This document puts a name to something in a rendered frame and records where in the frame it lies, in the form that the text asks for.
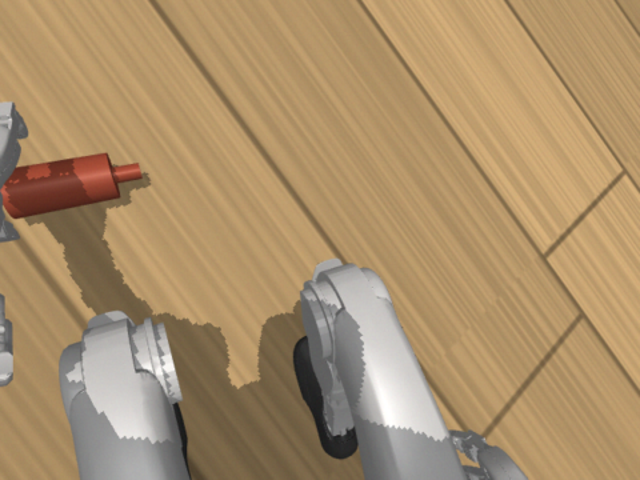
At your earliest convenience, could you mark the bottle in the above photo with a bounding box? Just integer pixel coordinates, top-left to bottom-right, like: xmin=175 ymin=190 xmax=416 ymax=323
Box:
xmin=0 ymin=153 xmax=143 ymax=219

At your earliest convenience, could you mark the right robot foot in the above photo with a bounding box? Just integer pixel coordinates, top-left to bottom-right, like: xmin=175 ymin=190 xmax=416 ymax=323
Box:
xmin=293 ymin=336 xmax=358 ymax=459

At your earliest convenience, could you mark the right robot hand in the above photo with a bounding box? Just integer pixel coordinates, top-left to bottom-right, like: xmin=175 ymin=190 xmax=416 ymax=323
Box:
xmin=448 ymin=430 xmax=529 ymax=480

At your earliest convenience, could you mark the left robot hand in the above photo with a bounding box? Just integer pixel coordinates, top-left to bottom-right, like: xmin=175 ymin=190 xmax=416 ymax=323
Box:
xmin=0 ymin=102 xmax=28 ymax=242

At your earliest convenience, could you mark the left robot foot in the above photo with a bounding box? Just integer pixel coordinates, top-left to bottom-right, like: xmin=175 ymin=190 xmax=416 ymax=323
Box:
xmin=173 ymin=402 xmax=192 ymax=480

